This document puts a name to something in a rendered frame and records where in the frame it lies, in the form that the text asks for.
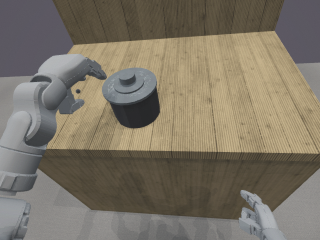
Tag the robot left forearm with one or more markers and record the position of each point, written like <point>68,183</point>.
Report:
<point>29,129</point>

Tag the left robot upper arm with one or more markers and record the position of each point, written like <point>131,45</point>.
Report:
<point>14,217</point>

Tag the lid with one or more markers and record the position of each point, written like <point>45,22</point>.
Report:
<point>119,94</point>

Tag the knob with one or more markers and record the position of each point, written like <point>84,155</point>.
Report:
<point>127,77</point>

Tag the table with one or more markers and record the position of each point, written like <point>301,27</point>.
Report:
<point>235,111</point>

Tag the robot right forearm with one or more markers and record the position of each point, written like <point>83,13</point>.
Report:
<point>272,234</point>

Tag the right robot hand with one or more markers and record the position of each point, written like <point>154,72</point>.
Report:
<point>255,222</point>

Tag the left robot hand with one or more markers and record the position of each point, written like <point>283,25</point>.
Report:
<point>70,69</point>

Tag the pot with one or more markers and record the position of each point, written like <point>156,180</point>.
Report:
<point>140,114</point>

